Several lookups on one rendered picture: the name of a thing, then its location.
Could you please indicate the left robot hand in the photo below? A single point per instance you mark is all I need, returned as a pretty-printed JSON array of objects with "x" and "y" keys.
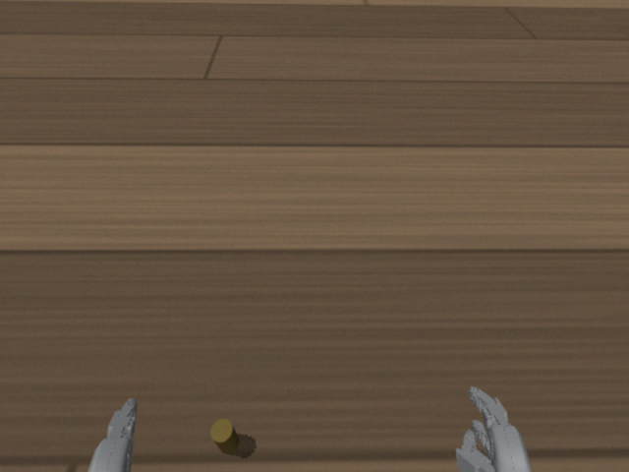
[{"x": 114, "y": 453}]

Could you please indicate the right robot hand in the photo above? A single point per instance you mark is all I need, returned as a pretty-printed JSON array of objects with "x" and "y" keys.
[{"x": 505, "y": 449}]

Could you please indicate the can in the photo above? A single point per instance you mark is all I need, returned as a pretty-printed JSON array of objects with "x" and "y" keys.
[{"x": 224, "y": 435}]

